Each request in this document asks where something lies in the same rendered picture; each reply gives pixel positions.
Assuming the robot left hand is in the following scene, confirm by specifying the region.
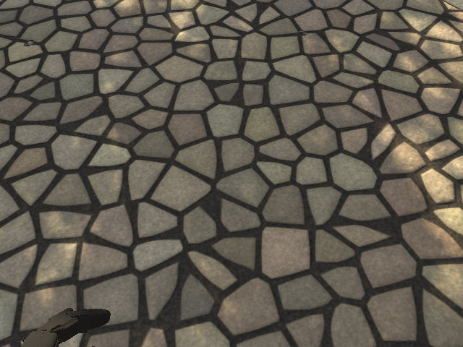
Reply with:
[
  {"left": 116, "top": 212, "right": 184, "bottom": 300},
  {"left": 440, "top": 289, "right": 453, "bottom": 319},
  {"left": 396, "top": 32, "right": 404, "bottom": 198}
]
[{"left": 22, "top": 308, "right": 111, "bottom": 347}]

